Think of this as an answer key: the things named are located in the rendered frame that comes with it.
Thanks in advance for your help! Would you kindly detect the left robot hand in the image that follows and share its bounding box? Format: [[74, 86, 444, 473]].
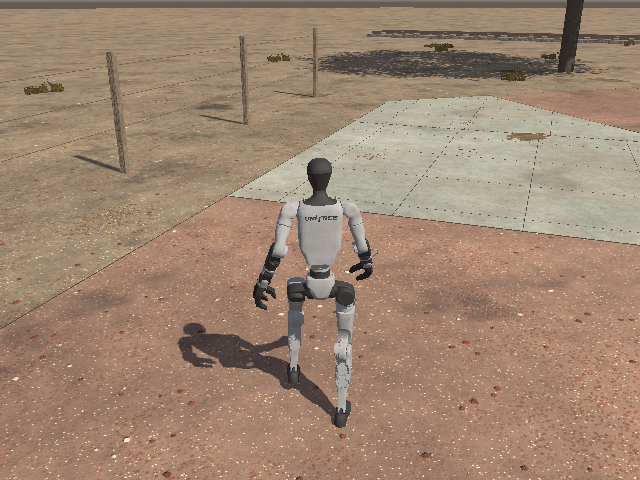
[[253, 279, 276, 310]]

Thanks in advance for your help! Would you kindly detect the robot right upper arm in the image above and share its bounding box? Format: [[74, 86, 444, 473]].
[[340, 201, 368, 254]]

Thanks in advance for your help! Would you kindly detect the humanoid robot torso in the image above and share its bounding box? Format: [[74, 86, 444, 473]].
[[296, 196, 343, 300]]

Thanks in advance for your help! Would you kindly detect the robot right foot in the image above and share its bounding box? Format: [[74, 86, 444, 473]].
[[334, 400, 351, 428]]

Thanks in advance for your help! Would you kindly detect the left robot forearm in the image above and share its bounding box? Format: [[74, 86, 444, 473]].
[[257, 242, 281, 288]]

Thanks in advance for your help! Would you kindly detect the robot left upper arm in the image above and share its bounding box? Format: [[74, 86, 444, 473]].
[[272, 201, 299, 259]]

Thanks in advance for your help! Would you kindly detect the right robot hand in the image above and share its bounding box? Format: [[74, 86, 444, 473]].
[[349, 262, 373, 281]]

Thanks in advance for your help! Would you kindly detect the right robot forearm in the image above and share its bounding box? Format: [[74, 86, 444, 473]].
[[358, 238, 373, 268]]

